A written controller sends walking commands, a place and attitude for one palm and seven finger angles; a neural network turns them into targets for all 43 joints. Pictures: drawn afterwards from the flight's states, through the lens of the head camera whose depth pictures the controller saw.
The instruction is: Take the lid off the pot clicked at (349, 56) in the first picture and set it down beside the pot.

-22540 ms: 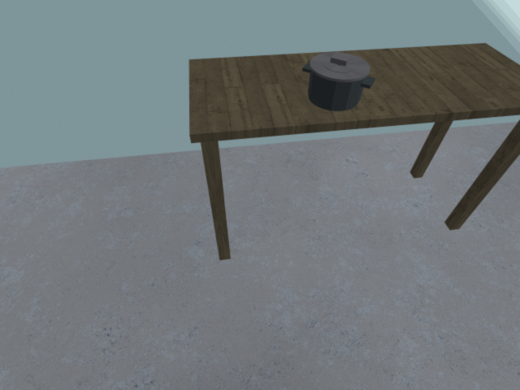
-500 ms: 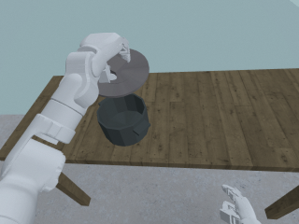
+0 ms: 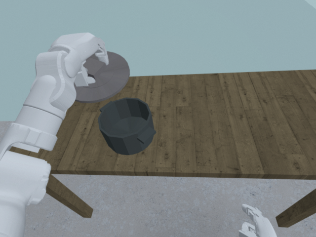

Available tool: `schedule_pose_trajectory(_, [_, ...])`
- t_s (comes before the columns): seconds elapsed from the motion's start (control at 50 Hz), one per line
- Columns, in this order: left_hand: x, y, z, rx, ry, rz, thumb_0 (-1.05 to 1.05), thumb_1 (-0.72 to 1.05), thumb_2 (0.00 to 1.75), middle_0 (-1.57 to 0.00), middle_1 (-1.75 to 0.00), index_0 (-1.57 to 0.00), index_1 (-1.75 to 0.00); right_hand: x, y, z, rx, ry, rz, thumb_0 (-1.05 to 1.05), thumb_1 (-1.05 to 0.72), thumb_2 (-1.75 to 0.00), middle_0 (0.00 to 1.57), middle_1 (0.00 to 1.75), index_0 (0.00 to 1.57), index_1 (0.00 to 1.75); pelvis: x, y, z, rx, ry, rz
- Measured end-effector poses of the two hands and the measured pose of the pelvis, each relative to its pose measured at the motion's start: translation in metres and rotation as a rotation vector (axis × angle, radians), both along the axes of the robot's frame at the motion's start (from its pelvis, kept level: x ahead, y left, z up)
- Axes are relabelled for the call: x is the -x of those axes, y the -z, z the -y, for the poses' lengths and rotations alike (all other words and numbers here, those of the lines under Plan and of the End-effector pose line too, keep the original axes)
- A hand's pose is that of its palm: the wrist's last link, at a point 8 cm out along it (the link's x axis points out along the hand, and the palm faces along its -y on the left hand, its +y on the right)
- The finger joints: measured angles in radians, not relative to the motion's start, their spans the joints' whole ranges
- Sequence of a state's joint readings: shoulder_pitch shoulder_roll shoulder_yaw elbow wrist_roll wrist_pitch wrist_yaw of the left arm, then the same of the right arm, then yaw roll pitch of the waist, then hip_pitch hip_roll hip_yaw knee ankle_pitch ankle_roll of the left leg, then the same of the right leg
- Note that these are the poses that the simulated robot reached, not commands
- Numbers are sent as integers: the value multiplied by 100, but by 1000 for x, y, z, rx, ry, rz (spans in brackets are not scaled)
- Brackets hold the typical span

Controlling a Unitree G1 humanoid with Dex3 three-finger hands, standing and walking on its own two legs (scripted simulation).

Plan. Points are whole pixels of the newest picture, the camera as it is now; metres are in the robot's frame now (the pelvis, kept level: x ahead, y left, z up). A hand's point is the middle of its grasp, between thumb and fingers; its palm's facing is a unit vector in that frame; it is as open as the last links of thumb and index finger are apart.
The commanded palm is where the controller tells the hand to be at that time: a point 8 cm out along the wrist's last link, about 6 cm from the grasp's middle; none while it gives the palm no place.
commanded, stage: move the lid sideways beside the pot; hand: left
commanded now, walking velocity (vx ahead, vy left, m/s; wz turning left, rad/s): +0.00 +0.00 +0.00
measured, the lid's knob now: (92, 68) +0.47 +0.17 +0.21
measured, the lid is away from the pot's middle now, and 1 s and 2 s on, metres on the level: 0.05 0.17 0.22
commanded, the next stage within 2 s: lower the lid onto the table in 1.56 s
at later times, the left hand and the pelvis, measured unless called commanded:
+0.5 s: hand (60, 74) +0.43 +0.24 +0.22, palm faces -0.20 +0.01 -0.98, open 8.4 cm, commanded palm +0.41 +0.25 +0.30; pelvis +0.00 +0.01 +0.00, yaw +1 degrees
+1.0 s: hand (37, 75) +0.43 +0.29 +0.23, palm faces -0.20 +0.00 -0.98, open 8.4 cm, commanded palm +0.41 +0.30 +0.30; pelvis +0.01 +0.02 +0.00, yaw +2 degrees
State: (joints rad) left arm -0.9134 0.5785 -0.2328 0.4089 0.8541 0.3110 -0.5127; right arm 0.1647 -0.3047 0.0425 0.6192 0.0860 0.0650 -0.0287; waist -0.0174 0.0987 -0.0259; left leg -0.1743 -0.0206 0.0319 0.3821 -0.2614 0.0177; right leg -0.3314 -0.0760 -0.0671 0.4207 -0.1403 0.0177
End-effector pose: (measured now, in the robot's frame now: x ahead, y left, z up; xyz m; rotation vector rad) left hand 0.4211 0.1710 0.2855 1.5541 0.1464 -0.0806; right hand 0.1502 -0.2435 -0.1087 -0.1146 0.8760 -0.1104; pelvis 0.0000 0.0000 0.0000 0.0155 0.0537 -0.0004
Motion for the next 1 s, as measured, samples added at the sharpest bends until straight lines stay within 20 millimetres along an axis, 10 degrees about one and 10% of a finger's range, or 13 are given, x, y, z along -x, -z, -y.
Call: schedule_pose_trajectory(1.0, [-1,2,-115,-45,-140,-55,-4,10,97,-75,-88,-64,-81,-2,-1,-13,32,-27,-103,1,-91,-90,20,30,20,29,-10,-2,-17,20,-30,-39])
